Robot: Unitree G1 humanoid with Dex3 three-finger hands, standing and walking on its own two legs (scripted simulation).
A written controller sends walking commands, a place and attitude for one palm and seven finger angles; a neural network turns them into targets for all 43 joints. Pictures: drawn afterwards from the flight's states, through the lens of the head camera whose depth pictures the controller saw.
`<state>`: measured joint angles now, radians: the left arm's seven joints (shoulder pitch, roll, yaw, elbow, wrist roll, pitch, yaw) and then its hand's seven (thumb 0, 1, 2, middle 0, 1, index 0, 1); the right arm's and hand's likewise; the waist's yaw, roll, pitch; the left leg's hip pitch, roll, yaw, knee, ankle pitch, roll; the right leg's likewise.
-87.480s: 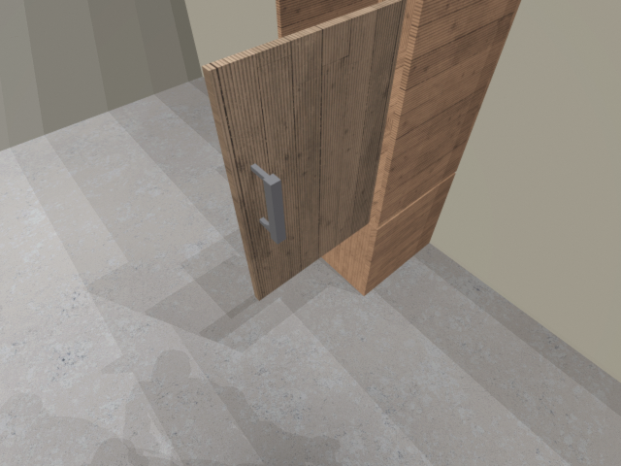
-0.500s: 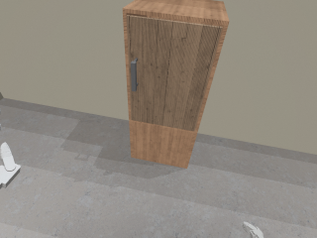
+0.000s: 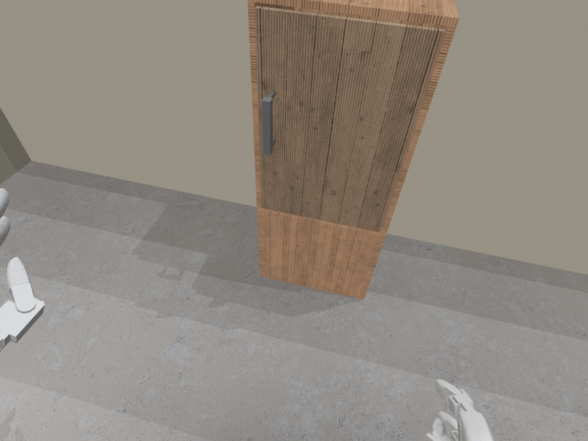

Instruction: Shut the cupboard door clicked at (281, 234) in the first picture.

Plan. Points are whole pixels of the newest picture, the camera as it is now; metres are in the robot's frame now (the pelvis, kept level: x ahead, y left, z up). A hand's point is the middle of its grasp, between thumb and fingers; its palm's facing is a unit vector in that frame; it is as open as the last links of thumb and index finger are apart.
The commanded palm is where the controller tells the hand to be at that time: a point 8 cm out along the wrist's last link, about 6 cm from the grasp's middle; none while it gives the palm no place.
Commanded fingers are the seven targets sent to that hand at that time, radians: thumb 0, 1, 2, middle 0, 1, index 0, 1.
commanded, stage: stop stepping back and stand still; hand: left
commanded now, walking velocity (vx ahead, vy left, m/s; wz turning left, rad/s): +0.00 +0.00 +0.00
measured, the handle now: (269, 123) +0.85 +0.11 +0.00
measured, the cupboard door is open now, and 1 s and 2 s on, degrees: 0 0 0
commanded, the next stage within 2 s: let the arm hang, fingers relaxed in 0.14 s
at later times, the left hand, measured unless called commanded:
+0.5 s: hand out of the picture +0.05 +0.21 -0.16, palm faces -0.04 -0.98 -0.21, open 7.4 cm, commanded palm none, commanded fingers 0.00 0.90 0.90 -0.20 -0.30 -0.20 -0.30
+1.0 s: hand out of the picture -0.10 +0.20 -0.16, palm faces +0.05 -0.97 -0.25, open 7.3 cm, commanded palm none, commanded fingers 0.00 0.90 0.90 -0.20 -0.30 -0.20 -0.30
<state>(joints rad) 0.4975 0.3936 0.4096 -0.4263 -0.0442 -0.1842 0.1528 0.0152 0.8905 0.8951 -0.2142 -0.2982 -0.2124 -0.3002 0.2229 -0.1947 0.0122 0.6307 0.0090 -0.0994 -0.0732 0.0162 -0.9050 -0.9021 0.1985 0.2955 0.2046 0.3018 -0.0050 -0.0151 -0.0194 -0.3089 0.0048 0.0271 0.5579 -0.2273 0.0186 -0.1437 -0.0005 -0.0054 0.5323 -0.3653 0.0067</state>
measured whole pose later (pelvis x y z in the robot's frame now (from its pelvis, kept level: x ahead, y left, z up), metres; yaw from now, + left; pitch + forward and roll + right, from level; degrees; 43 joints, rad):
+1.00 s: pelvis -0.04 +0.01 +0.01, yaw +0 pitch -2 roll -1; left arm 0.41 0.19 0.02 1.15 0.02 0.02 0.03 0.00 0.91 0.89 -0.20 -0.30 -0.20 -0.30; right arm 0.31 -0.16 -0.02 1.09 -0.02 0.02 -0.02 0.01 -0.91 -0.90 0.20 0.30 0.21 0.30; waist 0.00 0.03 0.01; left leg -0.29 -0.01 0.03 0.43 -0.11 0.04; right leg -0.15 -0.02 -0.01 0.46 -0.28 0.01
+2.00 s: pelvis +0.00 -0.01 +0.01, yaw +0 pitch -2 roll +0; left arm 0.30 0.17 0.01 1.14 0.01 0.00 0.02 0.00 0.91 0.89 -0.20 -0.30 -0.20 -0.30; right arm 0.22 -0.18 0.00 1.11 -0.01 0.00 -0.03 0.01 -0.91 -0.90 0.20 0.30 0.20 0.30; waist 0.00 0.00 0.05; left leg -0.22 0.01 0.02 0.41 -0.15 0.01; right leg -0.06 0.00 -0.01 0.39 -0.29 -0.01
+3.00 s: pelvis +0.02 -0.01 +0.01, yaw +0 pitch -2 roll +0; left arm 0.30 0.18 0.01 1.14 0.01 0.00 0.02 0.00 0.91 0.89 -0.20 -0.30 -0.20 -0.30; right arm 0.23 -0.19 0.00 1.13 -0.01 0.00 -0.03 0.01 -0.91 -0.90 0.20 0.30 0.20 0.30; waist 0.00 -0.01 0.05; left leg -0.18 0.00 0.03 0.39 -0.17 0.00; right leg -0.01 0.00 -0.01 0.35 -0.29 -0.01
